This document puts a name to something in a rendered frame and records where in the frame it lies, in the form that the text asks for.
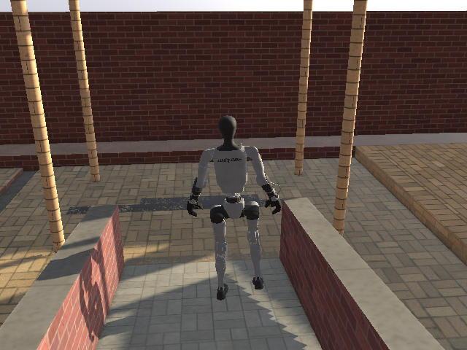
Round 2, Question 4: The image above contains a left robot hand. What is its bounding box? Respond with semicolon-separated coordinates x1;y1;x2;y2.
187;201;203;217

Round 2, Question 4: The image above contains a robot torso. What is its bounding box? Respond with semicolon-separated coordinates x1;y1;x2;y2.
213;143;247;219

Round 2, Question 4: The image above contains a left robot upper arm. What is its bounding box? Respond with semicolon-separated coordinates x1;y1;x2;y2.
196;148;215;189

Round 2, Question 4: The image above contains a right robot forearm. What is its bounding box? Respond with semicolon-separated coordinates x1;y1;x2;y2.
261;174;279;201

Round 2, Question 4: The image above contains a humanoid robot head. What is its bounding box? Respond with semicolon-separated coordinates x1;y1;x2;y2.
217;115;242;151

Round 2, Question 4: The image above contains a right robot hand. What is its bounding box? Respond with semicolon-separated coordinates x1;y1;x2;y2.
265;197;282;214

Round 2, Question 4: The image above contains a right robot upper arm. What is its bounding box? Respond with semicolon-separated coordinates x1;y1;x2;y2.
244;146;268;186

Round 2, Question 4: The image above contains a left robot forearm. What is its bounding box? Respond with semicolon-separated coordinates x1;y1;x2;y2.
188;177;203;204

